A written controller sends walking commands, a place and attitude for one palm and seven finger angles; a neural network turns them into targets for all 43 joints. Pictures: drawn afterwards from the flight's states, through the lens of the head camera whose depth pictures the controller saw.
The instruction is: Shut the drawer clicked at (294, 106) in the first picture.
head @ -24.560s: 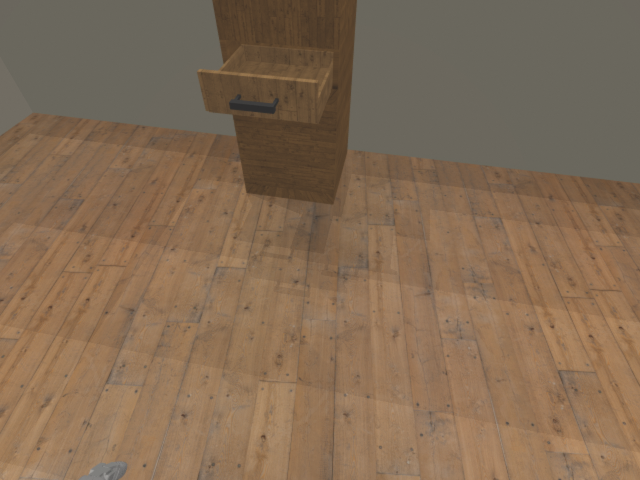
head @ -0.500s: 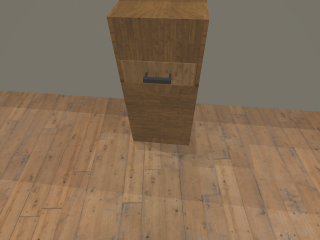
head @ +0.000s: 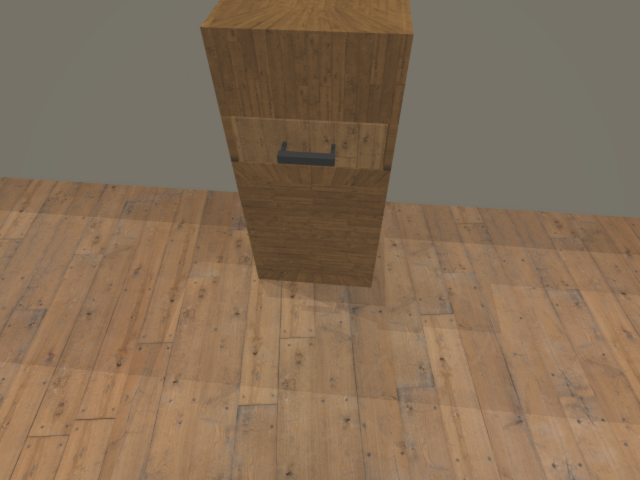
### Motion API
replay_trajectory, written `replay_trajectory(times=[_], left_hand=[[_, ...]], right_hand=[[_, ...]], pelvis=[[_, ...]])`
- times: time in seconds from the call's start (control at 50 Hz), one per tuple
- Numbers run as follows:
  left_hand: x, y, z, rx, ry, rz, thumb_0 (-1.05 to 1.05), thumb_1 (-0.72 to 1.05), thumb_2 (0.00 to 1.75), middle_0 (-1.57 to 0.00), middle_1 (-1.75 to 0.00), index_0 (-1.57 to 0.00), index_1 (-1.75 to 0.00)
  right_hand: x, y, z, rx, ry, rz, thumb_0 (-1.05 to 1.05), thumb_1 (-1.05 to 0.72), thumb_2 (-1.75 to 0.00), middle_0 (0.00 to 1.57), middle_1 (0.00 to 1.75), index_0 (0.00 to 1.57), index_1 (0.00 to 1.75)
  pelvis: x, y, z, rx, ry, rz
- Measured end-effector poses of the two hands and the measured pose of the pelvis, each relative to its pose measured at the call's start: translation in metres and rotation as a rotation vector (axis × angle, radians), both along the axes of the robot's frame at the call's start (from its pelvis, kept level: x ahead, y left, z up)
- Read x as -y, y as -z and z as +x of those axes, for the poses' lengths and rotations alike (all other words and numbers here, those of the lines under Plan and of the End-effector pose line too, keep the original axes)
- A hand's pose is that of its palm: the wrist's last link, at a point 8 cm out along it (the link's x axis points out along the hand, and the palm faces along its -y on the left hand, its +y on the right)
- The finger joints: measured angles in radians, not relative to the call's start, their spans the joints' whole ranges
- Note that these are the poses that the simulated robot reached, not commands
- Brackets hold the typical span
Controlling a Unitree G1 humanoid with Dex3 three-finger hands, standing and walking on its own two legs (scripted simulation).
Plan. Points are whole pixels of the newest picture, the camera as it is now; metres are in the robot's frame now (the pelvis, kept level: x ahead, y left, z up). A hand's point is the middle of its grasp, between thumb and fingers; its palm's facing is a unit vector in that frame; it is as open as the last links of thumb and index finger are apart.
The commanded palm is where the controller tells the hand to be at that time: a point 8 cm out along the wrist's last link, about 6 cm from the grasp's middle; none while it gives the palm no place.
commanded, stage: look to check the result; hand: left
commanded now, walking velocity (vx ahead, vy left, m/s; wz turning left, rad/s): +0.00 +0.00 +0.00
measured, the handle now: (307, 152) +0.86 +0.08 -0.13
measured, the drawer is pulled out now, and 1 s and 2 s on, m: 0.00 0.00 0.00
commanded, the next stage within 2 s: stand and wait in 0.36 s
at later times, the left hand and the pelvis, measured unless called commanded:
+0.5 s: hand out of the picture +0.10 +0.23 -0.15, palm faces -0.01 -0.94 -0.34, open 7.4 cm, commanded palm none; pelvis +0.02 -0.01 +0.00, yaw +0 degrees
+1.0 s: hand out of the picture +0.11 +0.23 -0.15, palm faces -0.02 -0.94 -0.34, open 7.4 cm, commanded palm none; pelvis +0.03 -0.01 +0.00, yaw +0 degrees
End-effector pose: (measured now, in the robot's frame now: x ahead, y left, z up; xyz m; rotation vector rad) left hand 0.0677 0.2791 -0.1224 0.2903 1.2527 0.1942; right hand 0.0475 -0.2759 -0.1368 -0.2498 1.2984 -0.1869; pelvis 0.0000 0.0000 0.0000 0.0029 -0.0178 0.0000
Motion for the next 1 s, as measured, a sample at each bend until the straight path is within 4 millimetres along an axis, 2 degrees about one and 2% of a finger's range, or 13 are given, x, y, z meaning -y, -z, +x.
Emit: replay_trajectory(times=[0.2, 0.4, 0.72, 1.0], left_hand=[[-0.003, -0.002, 0.001, -0.02, -0.012, 0.016, 0.0, 0.91, 0.9, -0.2, -0.3, -0.2, -0.3], [0.0, -0.004, 0.016, 0.002, -0.005, 0.019, 0.0, 0.91, 0.9, -0.2, -0.3, -0.2, -0.3], [0.005, -0.006, 0.037, 0.029, 0.015, 0.02, 0.0, 0.91, 0.9, -0.21, -0.3, -0.2, -0.3], [0.007, -0.005, 0.033, 0.023, 0.013, 0.02, 0.0, 0.91, 0.9, -0.2, -0.3, -0.2, -0.3]], right_hand=[[0.007, -0.002, 0.023, 0.023, -0.016, -0.007, 0.01, -0.9, -0.9, 0.2, 0.3, 0.2, 0.3], [0.013, -0.005, 0.035, 0.034, -0.018, -0.017, 0.01, -0.9, -0.9, 0.2, 0.3, 0.2, 0.3], [0.019, -0.004, 0.031, 0.018, -0.004, -0.02, 0.01, -0.9, -0.9, 0.2, 0.3, 0.2, 0.3], [0.021, -0.004, 0.025, 0.009, 0.006, -0.018, 0.01, -0.9, -0.9, 0.2, 0.3, 0.2, 0.3]], pelvis=[[0.004, -0.001, 0.009, -0.003, 0.0, -0.001], [0.007, -0.001, 0.018, -0.004, 0.001, 0.0], [0.011, -0.001, 0.025, -0.006, 0.005, 0.002], [0.014, -0.001, 0.026, -0.001, 0.008, 0.001]])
